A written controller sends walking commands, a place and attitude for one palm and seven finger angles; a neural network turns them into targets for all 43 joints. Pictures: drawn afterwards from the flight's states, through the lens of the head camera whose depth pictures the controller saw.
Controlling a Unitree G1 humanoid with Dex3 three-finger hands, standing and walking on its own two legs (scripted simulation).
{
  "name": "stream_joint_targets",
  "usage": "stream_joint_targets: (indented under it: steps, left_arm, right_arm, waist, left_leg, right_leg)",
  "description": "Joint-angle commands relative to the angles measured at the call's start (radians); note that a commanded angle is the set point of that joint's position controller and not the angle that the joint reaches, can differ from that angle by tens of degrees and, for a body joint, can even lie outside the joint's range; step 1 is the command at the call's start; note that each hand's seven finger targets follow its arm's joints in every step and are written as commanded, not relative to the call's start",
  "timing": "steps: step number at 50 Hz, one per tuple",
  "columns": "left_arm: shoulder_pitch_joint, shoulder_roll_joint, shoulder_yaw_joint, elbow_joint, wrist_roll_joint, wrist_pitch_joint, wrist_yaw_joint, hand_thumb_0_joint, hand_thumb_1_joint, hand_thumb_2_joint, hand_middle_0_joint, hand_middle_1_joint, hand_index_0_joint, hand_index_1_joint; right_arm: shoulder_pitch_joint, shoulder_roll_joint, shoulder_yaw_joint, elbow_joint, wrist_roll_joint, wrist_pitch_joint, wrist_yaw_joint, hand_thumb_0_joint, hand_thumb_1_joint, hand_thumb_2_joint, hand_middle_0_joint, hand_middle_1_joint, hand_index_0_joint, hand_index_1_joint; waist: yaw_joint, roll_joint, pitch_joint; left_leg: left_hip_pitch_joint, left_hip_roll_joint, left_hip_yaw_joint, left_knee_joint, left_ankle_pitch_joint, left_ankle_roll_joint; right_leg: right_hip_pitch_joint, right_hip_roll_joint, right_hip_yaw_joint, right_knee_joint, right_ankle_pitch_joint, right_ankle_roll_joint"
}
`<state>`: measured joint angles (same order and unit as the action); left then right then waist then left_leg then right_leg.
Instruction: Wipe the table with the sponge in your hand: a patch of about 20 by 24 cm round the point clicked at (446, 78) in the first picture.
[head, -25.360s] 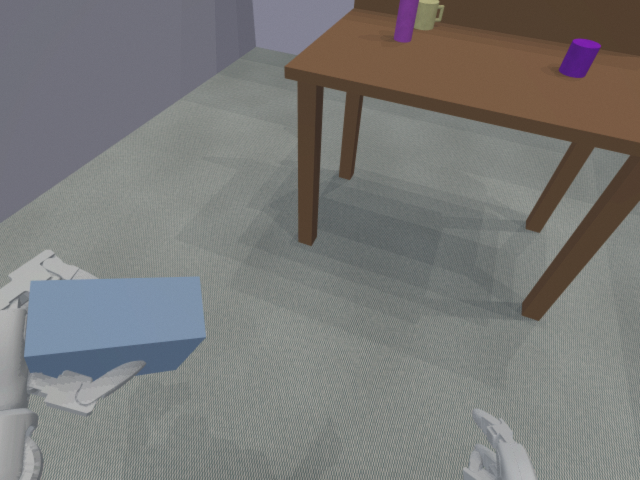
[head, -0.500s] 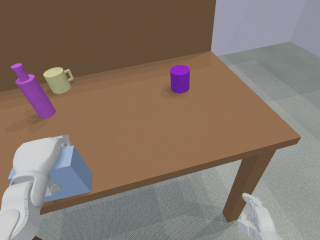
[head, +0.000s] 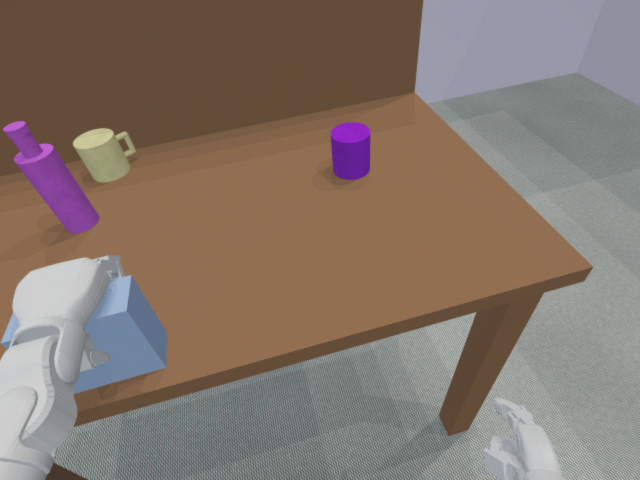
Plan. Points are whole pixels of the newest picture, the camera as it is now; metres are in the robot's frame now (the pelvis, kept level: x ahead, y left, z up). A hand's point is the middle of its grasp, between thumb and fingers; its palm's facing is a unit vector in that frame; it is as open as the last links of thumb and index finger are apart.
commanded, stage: wipe forward along the first lane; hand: left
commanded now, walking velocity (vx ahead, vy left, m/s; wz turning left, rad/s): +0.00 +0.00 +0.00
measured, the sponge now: (104, 346) +0.24 +0.34 +0.04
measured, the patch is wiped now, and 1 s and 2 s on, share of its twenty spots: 0.10 0.25 0.45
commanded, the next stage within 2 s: slide across to the middle lane in 1.36 s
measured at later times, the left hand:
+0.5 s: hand (92, 287) +0.29 +0.35 +0.10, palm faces -0.10 +0.01 -1.00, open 9.7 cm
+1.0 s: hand (95, 256) +0.34 +0.38 +0.10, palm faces -0.13 +0.03 -0.99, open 9.7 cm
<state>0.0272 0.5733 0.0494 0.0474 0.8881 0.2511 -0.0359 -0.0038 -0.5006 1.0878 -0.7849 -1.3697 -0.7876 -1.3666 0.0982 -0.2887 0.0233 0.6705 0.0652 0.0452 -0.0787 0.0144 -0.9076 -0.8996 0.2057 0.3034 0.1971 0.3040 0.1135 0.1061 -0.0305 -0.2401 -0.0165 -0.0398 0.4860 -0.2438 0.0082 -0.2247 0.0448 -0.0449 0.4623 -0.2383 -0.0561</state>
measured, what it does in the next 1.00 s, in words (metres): stands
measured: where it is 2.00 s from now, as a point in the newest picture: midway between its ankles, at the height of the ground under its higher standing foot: outside the picture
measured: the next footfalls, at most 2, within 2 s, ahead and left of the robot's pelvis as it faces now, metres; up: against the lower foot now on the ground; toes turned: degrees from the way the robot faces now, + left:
none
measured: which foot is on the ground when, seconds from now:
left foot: down 0.00-1.00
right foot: down 0.00-1.00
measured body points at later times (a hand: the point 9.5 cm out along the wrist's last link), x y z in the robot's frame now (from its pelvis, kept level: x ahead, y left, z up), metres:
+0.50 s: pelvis -0.02 -0.02 -0.01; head +0.00 -0.06 +0.44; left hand +0.29 +0.35 +0.15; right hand +0.14 -0.28 -0.13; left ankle +0.01 +0.12 -0.74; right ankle +0.01 -0.08 -0.74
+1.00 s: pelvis -0.01 +0.01 -0.01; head +0.02 -0.02 +0.44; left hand +0.35 +0.38 +0.15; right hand +0.09 -0.27 -0.14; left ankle +0.01 +0.12 -0.74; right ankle +0.01 -0.08 -0.74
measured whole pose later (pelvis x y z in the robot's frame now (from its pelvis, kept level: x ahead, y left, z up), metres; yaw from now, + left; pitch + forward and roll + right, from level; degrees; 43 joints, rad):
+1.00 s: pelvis -0.01 +0.01 -0.01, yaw -1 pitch +8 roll -1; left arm -0.50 0.72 0.10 0.77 0.97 -0.01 -0.02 0.02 -0.54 1.13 -0.81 -1.33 -0.80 -1.37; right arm 0.27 -0.31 -0.02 0.69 0.09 0.10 -0.08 0.01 -0.91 -0.90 0.21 0.30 0.20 0.30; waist 0.03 0.09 -0.09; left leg -0.48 -0.01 -0.04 0.61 -0.27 0.02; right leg -0.45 0.05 -0.04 0.56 -0.24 -0.05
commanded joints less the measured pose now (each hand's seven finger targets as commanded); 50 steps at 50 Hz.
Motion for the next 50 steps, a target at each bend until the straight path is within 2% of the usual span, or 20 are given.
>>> stream_joint_targets:
  steps: [1,2,3,5,7,8,12,13,19,22,25,27,28,35,37,41,45,47,49,50]
  left_arm:
    - [-0.195,0.24,0.099,0.041,0.028,-0.01,0.016,0.0,0.1,1.3,-1.2,-1.6,-1.2,-1.6]
    - [-0.197,0.278,0.131,0.063,0.033,-0.013,0.015,0.0,0.1,1.3,-1.2,-1.6,-1.2,-1.6]
    - [-0.21,0.247,0.098,0.084,0.033,-0.017,0.009,0.0,0.1,1.3,-1.2,-1.6,-1.2,-1.6]
    - [-0.229,0.268,0.11,0.153,0.029,-0.031,0.002,0.0,0.1,1.3,-1.2,-1.6,-1.2,-1.6]
    - [-0.255,0.314,0.14,0.178,0.036,-0.048,-0.003,0.0,0.1,1.3,-1.2,-1.6,-1.2,-1.6]
    - [-0.27,0.268,0.097,0.187,0.038,-0.055,-0.007,0.0,0.1,1.3,-1.2,-1.6,-1.2,-1.6]
    - [-0.292,0.3,0.121,0.244,0.046,-0.089,-0.008,0.0,0.1,1.3,-1.2,-1.6,-1.2,-1.6]
    - [-0.306,0.278,0.098,0.256,0.046,-0.097,-0.007,0.0,0.1,1.3,-1.2,-1.6,-1.2,-1.6]
    - [-0.378,0.329,0.134,0.372,0.042,-0.146,0.01,0.0,0.1,1.3,-1.2,-1.6,-1.2,-1.6]
    - [-0.444,0.372,0.154,0.399,0.055,-0.166,0.024,0.0,0.1,1.3,-1.2,-1.6,-1.2,-1.6]
    - [-0.518,0.357,0.116,0.462,0.068,-0.17,0.028,0.0,0.1,1.3,-1.2,-1.6,-1.2,-1.6]
    - [-0.515,0.408,0.156,0.48,0.076,-0.174,0.032,0.0,0.1,1.3,-1.2,-1.6,-1.2,-1.6]
    - [-0.535,0.366,0.115,0.492,0.076,-0.175,0.029,0.0,0.1,1.3,-1.2,-1.6,-1.2,-1.6]
    - [-0.67,0.384,0.088,0.606,0.094,-0.198,0.027,0.0,0.1,1.3,-1.2,-1.6,-1.2,-1.6]
    - [-0.68,0.423,0.125,0.617,0.098,-0.216,0.03,0.0,0.1,1.3,-1.2,-1.6,-1.2,-1.6]
    - [-0.674,0.394,0.101,0.651,0.111,-0.232,0.036,0.0,0.1,1.3,-1.2,-1.6,-1.2,-1.6]
    - [-0.701,0.357,0.071,0.67,0.11,-0.235,0.045,0.0,0.1,1.3,-1.2,-1.6,-1.2,-1.6]
    - [-0.704,0.401,0.111,0.678,0.11,-0.237,0.051,0.0,0.1,1.3,-1.2,-1.6,-1.2,-1.6]
    - [-0.732,0.356,0.068,0.694,0.108,-0.235,0.053,0.0,0.1,1.3,-1.2,-1.6,-1.2,-1.6]
    - [-0.76,0.375,0.076,0.704,0.106,-0.233,0.055,0.0,0.1,1.3,-1.2,-1.6,-1.2,-1.6]
  right_arm:
    - [-0.118,-0.12,-0.044,-0.139,-0.003,-0.05,-0.017,0.0,-0.9,-0.9,0.2,0.3,0.2,0.3]
    - [-0.132,-0.123,-0.04,-0.141,-0.001,-0.054,-0.016,0.0,-0.9,-0.9,0.2,0.3,0.2,0.3]
    - [-0.112,-0.122,-0.042,-0.142,-0.002,-0.051,-0.019,0.0,-0.9,-0.9,0.2,0.3,0.2,0.3]
    - [-0.088,-0.131,-0.046,-0.13,0.0,-0.045,-0.021,0.0,-0.9,-0.9,0.2,0.3,0.2,0.3]
    - [-0.095,-0.134,-0.046,-0.13,0.003,-0.046,-0.02,0.0,-0.9,-0.9,0.2,0.3,0.2,0.3]
    - [-0.078,-0.131,-0.048,-0.136,0.003,-0.047,-0.022,0.0,-0.9,-0.9,0.2,0.3,0.2,0.3]
    - [-0.06,-0.134,-0.053,-0.135,0.005,-0.046,-0.016,0.0,-0.9,-0.9,0.2,0.3,0.2,0.3]
    - [-0.045,-0.136,-0.057,-0.135,0.004,-0.045,-0.018,0.0,-0.9,-0.9,0.2,0.3,0.2,0.3]
    - [0.005,-0.15,-0.068,-0.12,0.008,-0.038,-0.02,0.0,-0.9,-0.9,0.2,0.3,0.2,0.3]
    - [0.01,-0.154,-0.072,-0.119,0.01,-0.04,-0.02,0.0,-0.9,-0.9,0.2,0.3,0.2,0.3]
    - [0.039,-0.156,-0.074,-0.107,0.013,-0.032,-0.02,0.0,-0.9,-0.9,0.2,0.3,0.2,0.3]
    - [0.042,-0.159,-0.076,-0.108,0.014,-0.027,-0.017,0.0,-0.9,-0.9,0.2,0.3,0.2,0.3]
    - [0.049,-0.154,-0.075,-0.113,0.014,-0.025,-0.017,0.0,-0.9,-0.9,0.2,0.3,0.2,0.3]
    - [0.087,-0.16,-0.072,-0.104,0.019,-0.014,-0.018,0.0,-0.9,-0.9,0.2,0.3,0.2,0.3]
    - [0.096,-0.164,-0.076,-0.105,0.018,-0.015,-0.018,0.0,-0.9,-0.9,0.2,0.3,0.2,0.3]
    - [0.119,-0.162,-0.079,-0.104,0.017,-0.002,-0.012,0.0,-0.9,-0.9,0.2,0.3,0.2,0.3]
    - [0.129,-0.161,-0.082,-0.103,0.021,0.006,-0.007,0.0,-0.9,-0.9,0.2,0.3,0.2,0.3]
    - [0.127,-0.166,-0.082,-0.099,0.021,0.009,-0.007,0.0,-0.9,-0.9,0.2,0.3,0.2,0.3]
    - [0.141,-0.164,-0.082,-0.098,0.023,0.013,-0.006,0.0,-0.9,-0.9,0.2,0.3,0.2,0.3]
    - [0.14,-0.168,-0.081,-0.093,0.026,0.012,-0.007,0.0,-0.9,-0.9,0.2,0.3,0.2,0.3]
  waist:
    - [-0.033,-0.146,-0.1]
    - [-0.028,-0.135,-0.092]
    - [-0.035,-0.152,-0.11]
    - [-0.042,-0.182,-0.09]
    - [-0.04,-0.159,-0.089]
    - [-0.046,-0.158,-0.106]
    - [-0.047,-0.12,-0.099]
    - [-0.053,-0.139,-0.113]
    - [-0.068,-0.213,-0.089]
    - [-0.069,-0.168,-0.1]
    - [-0.087,-0.175,-0.114]
    - [-0.073,-0.135,-0.153]
    - [-0.082,-0.153,-0.167]
    - [-0.11,-0.172,-0.109]
    - [-0.098,-0.163,-0.146]
    - [-0.095,-0.149,-0.195]
    - [-0.104,-0.148,-0.18]
    - [-0.096,-0.151,-0.191]
    - [-0.109,-0.18,-0.182]
    - [-0.118,-0.188,-0.163]
  left_leg:
    - [-0.006,-0.036,0.016,-0.03,0.106,0.047]
    - [-0.014,-0.037,0.011,-0.027,0.099,0.046]
    - [-0.023,-0.04,0.023,-0.016,0.1,0.049]
    - [-0.051,-0.039,0.024,-0.01,0.082,0.049]
    - [-0.062,-0.041,0.02,-0.003,0.071,0.049]
    - [-0.068,-0.042,0.028,0.004,0.071,0.051]
    - [-0.09,-0.041,0.021,0.015,0.054,0.051]
    - [-0.097,-0.042,0.03,0.028,0.053,0.053]
    - [-0.163,-0.04,0.03,0.047,-0.008,0.056]
    - [-0.177,-0.04,0.027,0.059,-0.023,0.054]
    - [-0.199,-0.04,0.033,0.068,-0.038,0.055]
    - [-0.205,-0.041,0.025,0.069,-0.028,0.052]
    - [-0.212,-0.039,0.03,0.074,-0.028,0.054]
    - [-0.251,-0.038,0.028,0.067,-0.097,0.059]
    - [-0.243,-0.032,0.021,0.067,-0.078,0.059]
    - [-0.236,-0.033,0.027,0.07,-0.042,0.059]
    - [-0.223,-0.03,0.03,0.064,-0.032,0.061]
    - [-0.224,-0.029,0.025,0.056,-0.018,0.062]
    - [-0.219,-0.03,0.025,0.052,-0.017,0.064]
    - [-0.225,-0.028,0.027,0.049,-0.034,0.065]
  right_leg:
    - [0.026,-0.013,0.071,-0.088,0.104,0.011]
    - [0.023,-0.008,0.102,-0.09,0.099,0.001]
    - [0.034,-0.017,0.082,-0.084,0.108,0.011]
    - [0.022,-0.019,0.086,-0.084,0.105,0.017]
    - [0.013,-0.015,0.119,-0.085,0.09,0.01]
    - [0.015,-0.022,0.091,-0.077,0.09,0.016]
    - [-0.013,-0.019,0.115,-0.075,0.072,0.007]
    - [-0.005,-0.026,0.108,-0.069,0.081,0.013]
    - [-0.051,-0.03,0.123,-0.07,0.013,0.023]
    - [-0.066,-0.033,0.151,-0.07,-0.022,0.016]
    - [-0.074,-0.039,0.141,-0.066,-0.039,0.021]
    - [-0.053,-0.036,0.151,-0.052,-0.023,0.012]
    - [-0.044,-0.043,0.142,-0.046,-0.014,0.018]
    - [-0.12,-0.035,0.124,-0.066,-0.119,0.022]
    - [-0.103,-0.033,0.13,-0.054,-0.087,0.014]
    - [-0.084,-0.03,0.11,-0.032,-0.011,0.014]
    - [-0.109,-0.024,0.093,-0.035,0.014,0.013]
    - [-0.097,-0.02,0.093,-0.033,0.031,0.008]
    - [-0.107,-0.018,0.073,-0.033,0.033,0.014]
    - [-0.121,-0.019,0.076,-0.043,0.012,0.017]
